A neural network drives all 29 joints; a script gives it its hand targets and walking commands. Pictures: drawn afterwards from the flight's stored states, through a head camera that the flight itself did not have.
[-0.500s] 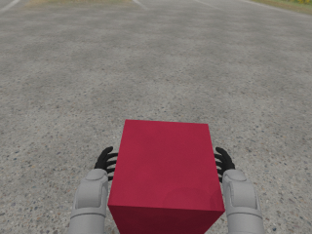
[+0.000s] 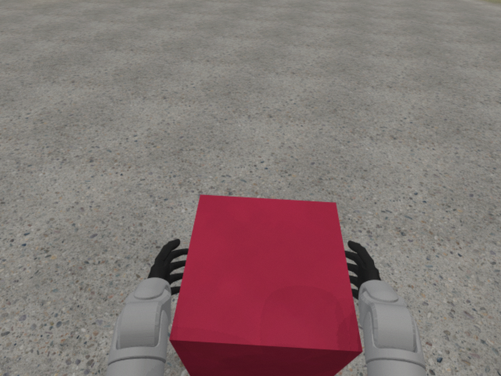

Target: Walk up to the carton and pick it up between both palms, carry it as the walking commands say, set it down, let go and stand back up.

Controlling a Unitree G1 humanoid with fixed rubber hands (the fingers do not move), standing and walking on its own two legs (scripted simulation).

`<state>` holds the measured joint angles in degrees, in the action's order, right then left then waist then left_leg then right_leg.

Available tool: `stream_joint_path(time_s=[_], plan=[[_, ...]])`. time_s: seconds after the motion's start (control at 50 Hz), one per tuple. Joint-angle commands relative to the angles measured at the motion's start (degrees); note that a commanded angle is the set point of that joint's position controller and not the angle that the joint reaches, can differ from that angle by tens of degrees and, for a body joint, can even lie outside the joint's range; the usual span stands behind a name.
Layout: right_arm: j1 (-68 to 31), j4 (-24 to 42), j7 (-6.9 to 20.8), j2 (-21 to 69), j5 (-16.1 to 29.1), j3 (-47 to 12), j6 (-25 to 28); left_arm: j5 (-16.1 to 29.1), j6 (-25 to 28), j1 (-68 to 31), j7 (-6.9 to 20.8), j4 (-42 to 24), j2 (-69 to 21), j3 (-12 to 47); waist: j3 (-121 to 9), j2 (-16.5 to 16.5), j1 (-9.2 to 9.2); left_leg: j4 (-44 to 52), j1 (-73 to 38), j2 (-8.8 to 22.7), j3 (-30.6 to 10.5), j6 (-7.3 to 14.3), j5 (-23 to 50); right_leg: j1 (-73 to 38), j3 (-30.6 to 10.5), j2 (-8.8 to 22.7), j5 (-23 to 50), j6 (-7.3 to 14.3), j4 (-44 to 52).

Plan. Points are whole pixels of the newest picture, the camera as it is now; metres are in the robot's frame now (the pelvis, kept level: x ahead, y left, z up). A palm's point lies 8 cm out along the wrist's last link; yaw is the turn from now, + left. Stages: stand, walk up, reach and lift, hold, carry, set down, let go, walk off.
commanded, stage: reach and lift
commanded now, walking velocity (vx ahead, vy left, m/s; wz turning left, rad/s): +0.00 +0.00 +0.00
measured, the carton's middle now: (261, 294) +0.30 +0.00 -0.03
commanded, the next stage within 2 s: hold in 0.36 s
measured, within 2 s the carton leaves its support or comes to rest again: neither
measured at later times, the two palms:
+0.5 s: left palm (156, 289) +0.26 +0.17 +0.04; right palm (366, 292) +0.27 -0.16 +0.04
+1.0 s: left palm (155, 291) +0.26 +0.17 +0.04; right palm (367, 293) +0.27 -0.16 +0.05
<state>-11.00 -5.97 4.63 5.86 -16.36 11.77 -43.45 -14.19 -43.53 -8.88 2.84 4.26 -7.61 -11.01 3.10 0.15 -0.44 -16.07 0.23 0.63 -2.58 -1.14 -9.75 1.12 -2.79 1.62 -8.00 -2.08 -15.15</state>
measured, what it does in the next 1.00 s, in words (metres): stands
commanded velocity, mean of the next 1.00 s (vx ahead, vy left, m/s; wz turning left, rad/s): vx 0.00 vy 0.00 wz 0.00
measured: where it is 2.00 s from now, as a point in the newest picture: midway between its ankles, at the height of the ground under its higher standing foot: outside the picture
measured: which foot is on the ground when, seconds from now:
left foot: down 0.00-1.00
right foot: down 0.00-1.00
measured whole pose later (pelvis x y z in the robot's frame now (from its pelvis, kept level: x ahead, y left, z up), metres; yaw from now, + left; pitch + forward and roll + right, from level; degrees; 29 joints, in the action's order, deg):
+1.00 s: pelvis -0.02 +0.00 +0.00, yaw +0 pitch -6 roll +0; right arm -11.7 -6.5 3.5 6.0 -15.5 11.7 -43.4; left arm -14.2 -43.1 -10.0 3.4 5.1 -7.7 -12.3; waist 2.5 -0.3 -1.1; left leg -18.5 2.7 0.7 -2.4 -1.1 -9.8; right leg 3.5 -3.3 1.4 -7.8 -2.1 -17.3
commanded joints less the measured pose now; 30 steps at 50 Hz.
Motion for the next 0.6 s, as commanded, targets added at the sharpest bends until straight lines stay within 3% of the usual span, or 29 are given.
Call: stream_joint_path(time_s=[0.0, 0.02, 0.04, 0.06, 0.08, 0.1, 0.12, 0.14, 0.18, 0.22, 0.24, 0.26, 0.28, 0.3, 0.32, 0.34, 0.36, 0.38, 0.4, 0.42, 0.44, 0.46, 0.48, 0.5, 0.52, 0.56, 0.58], plan=[[-22.21, 5.08, 9.57, 44.26, 13.56, -31.58, 2.71, 12.74, 3.04, -27.87, 10.56, -4.8, -43.31, 31.37, -12.99, 0.48, -1.07, 1.96, 1.69, -7.56, 1.1, -0.2, 10.44, -6.74, 0.34, -8.84, 11.52, 1.43, 0.3], [-23.53, 6.22, 9.19, 45.19, 14.13, -31.84, 3.17, 12.68, 3.12, -26.91, 10.12, -4.52, -44.31, 31.86, -15.19, -0.89, -0.6, 1.43, 0.58, -7.32, 0.6, 0.02, 11.2, -7.38, -0.12, -8.19, 13.39, 1.75, -0.95], [-24.49, 5.41, 9.08, 44.34, 13.76, -32.07, 2.82, 12.47, 2.82, -25.21, 10.5, -2.33, -43.26, 30.13, -12.56, 3.65, -0.86, 1.72, 2.28, -7.39, 0.73, 0.5, 9.87, -6.1, 0.0, -8.53, 11.42, 1.07, 0.03], [-23.22, 2.52, 9.21, 45.57, 13.29, -30.9, 2.31, 12.4, 2.96, -28.41, 10.42, -3.46, -42.9, 30.4, -12.44, 1.56, -1.03, 2.12, 2.3, -7.4, 0.79, 0.49, 7.13, -6.15, 0.69, -8.64, 8.25, 1.01, -0.02], [-22.51, 2.18, 9.4, 45.42, 13.53, -31.08, 2.5, 12.93, 3.02, -28.95, 10.3, -3.75, -44.65, 31.38, -11.49, 1.49, -0.08, 1.71, 0.51, -6.99, 0.37, 0.41, 8.49, -3.51, 0.23, -8.75, 7.44, 1.43, 0.29], [-21.19, 0.7, 9.39, 45.02, 13.21, -30.29, 2.31, 12.24, 2.72, -26.26, 9.95, -3.38, -43.94, 31.27, -10.29, -0.61, -0.31, 2.24, 1.33, -6.81, 0.33, -0.04, 9.09, -4.27, 0.3, -8.96, 7.69, 1.63, 0.22], [-21.02, 3.01, 9.69, 44.62, 13.68, -30.69, 3.11, 13.13, 3.29, -29.81, 10.13, -6.88, -44.1, 33.16, -14.28, -3.08, 0.06, 1.6, 0.24, -7.45, 0.87, -0.42, 10.23, -4.8, -0.19, -8.55, 8.71, 2.27, 0.18], [-21.74, 2.59, 9.77, 44.8, 13.71, -30.86, 3.08, 12.69, 2.85, -28.49, 10.32, -4.77, -44.43, 32.52, -12.23, -0.84, 0.04, 1.44, 1.53, -7.16, 1.05, -0.55, 10.24, -4.22, 0.46, -9.05, 8.92, 1.84, -0.15], [-21.92, 5.01, 9.55, 45.91, 14.77, -32.37, 3.09, 13.43, 2.77, -28.23, 10.27, -5.97, -44.53, 33.35, -16.0, -2.78, -0.62, 1.1, -0.32, -7.53, 1.15, -0.35, 10.86, -6.49, 0.07, -8.49, 11.68, 2.11, -0.44], [-24.2, 3.72, 9.05, 45.8, 14.23, -33.39, 2.57, 13.18, 2.58, -26.91, 10.65, -1.32, -44.8, 31.08, -14.07, 2.45, -1.58, 1.82, 1.57, -7.48, 0.78, 0.3, 9.69, -6.29, 0.46, -8.56, 11.3, 1.02, 0.01], [-22.95, 6.79, 8.75, 44.46, 14.52, -33.33, 2.89, 13.36, 2.63, -25.45, 10.67, -3.01, -43.66, 31.72, -13.49, 2.09, -0.52, 1.56, 2.22, -7.71, 0.68, 0.34, 10.58, -6.86, 0.37, -8.87, 12.57, 1.0, -0.24], [-22.7, 4.88, 8.76, 46.98, 14.39, -32.99, 2.64, 13.58, 2.96, -26.87, 10.59, -4.22, -44.33, 31.76, -12.64, 3.37, -0.54, 1.08, 2.73, -7.4, 0.78, 0.41, 9.99, -6.47, 0.5, -8.89, 11.4, 0.89, -0.68], [-22.06, 4.98, 8.93, 46.04, 14.2, -32.81, 2.73, 13.0, 3.21, -27.13, 10.59, -5.55, -44.08, 31.97, -14.35, -0.7, -1.56, 1.42, 1.02, -7.65, 1.03, 0.1, 10.81, -6.45, 0.17, -8.57, 12.4, 1.38, -0.32], [-21.5, 4.07, 8.87, 46.45, 14.46, -32.8, 2.58, 13.42, 3.02, -28.78, 10.58, -6.44, -44.44, 33.1, -14.75, -1.69, -0.27, 1.55, 0.73, -7.43, 1.05, -0.06, 10.91, -6.88, -0.02, -8.55, 12.05, 1.6, 0.07], [-20.45, 5.03, 9.23, 45.15, 14.09, -32.52, 2.54, 12.95, 2.94, -27.29, 10.45, -7.45, -43.59, 32.77, -15.5, -0.98, -0.27, 1.56, -0.08, -7.13, 0.76, -0.39, 12.78, -7.46, 0.3, -9.18, 12.47, 1.71, -0.12], [-19.32, 4.03, 8.88, 44.54, 14.63, -32.63, 2.32, 13.58, 2.35, -25.68, 10.28, -4.79, -44.83, 32.74, -12.85, -2.38, -0.65, 1.44, 1.8, -7.09, 0.94, -0.64, 13.38, -6.71, 0.2, -8.88, 13.44, 1.63, -0.22], [-20.33, 5.45, 8.82, 43.99, 13.55, -31.97, 2.49, 13.28, 2.14, -25.81, 10.27, -5.14, -43.94, 32.68, -12.56, -0.51, -0.07, 1.02, 1.72, -7.21, 0.69, -0.27, 11.17, -5.6, 0.53, -8.79, 11.21, 1.8, -0.28], [-20.73, 4.83, 8.83, 44.34, 13.98, -31.86, 2.43, 12.84, 2.31, -25.71, 10.45, -4.61, -42.74, 31.22, -12.99, 1.34, -1.34, 1.73, 2.53, -7.0, 0.97, -0.01, 11.49, -7.07, 0.44, -9.24, 11.03, 1.51, 0.23], [-20.53, 5.51, 8.41, 44.28, 14.39, -32.46, 2.34, 12.89, 1.87, -24.03, 10.69, -2.81, -42.99, 31.86, -11.61, -0.79, -0.94, 1.53, 2.33, -7.52, 0.95, -0.09, 10.81, -6.07, 0.36, -8.61, 11.9, 1.45, 0.31], [-21.63, 5.75, 8.42, 44.87, 14.75, -33.43, 2.26, 13.03, 2.19, -25.38, 10.81, -3.42, -43.62, 31.68, -12.75, -0.46, -1.5, 1.74, 2.05, -7.47, 0.86, 0.28, 9.15, -6.86, -0.17, -8.51, 10.67, 1.59, 0.32], [-21.89, 3.71, 8.33, 44.38, 12.94, -31.49, 1.77, 12.19, 2.4, -26.57, 10.57, -3.81, -41.59, 29.48, -9.3, 3.28, -1.75, 2.06, 3.48, -7.24, 1.02, 0.63, 7.05, -4.91, 0.46, -8.69, 7.66, 1.29, 0.66], [-21.21, 3.33, 8.61, 45.26, 13.88, -31.74, 2.13, 12.81, 1.96, -27.84, 10.62, -2.86, -44.44, 31.9, -9.05, -0.42, -0.18, 1.76, 2.02, -7.21, 0.94, 0.34, 6.75, -2.87, 0.28, -8.68, 6.59, 1.68, 0.74], [-24.51, 4.19, 8.94, 44.97, 14.57, -31.88, 2.39, 13.2, 2.01, -27.7, 10.87, -2.8, -44.14, 31.26, -9.53, 0.86, -0.8, 1.56, 2.74, -6.76, 0.84, 0.34, 4.91, -2.9, 0.65, -9.13, 2.9, 1.85, 0.44], [-24.57, 4.1, 9.1, 44.6, 14.11, -31.7, 3.04, 14.07, 2.65, -28.71, 10.84, -4.8, -44.63, 32.79, -11.38, 2.12, -0.02, 1.53, 1.32, -6.44, 0.33, 0.25, 8.6, -2.4, 0.34, -9.58, 4.44, 1.87, 0.35], [-23.77, 5.07, 8.78, 45.37, 14.76, -32.69, 2.88, 14.13, 2.93, -28.27, 10.63, -6.02, -43.95, 32.61, -11.99, 0.59, -1.51, 1.01, 1.36, -7.32, 1.37, 0.38, 8.36, -3.84, 0.39, -9.03, 6.01, 1.62, 0.29], [-22.24, 3.47, 9.13, 46.21, 14.71, -32.06, 2.92, 13.26, 2.56, -29.89, 10.7, -5.39, -44.8, 33.59, -15.94, -3.0, -0.39, 0.49, 0.95, -7.37, 1.41, -0.36, 9.5, -5.29, 0.15, -8.95, 8.73, 1.95, -0.24], [-21.9, 3.78, 8.86, 45.78, 13.99, -32.06, 2.77, 13.11, 2.49, -29.08, 10.65, -3.85, -44.76, 32.51, -14.12, -0.47, -0.98, 0.49, 2.0, -7.25, 1.22, -0.13, 9.92, -4.86, 0.39, -8.84, 10.35, 1.75, -0.53]])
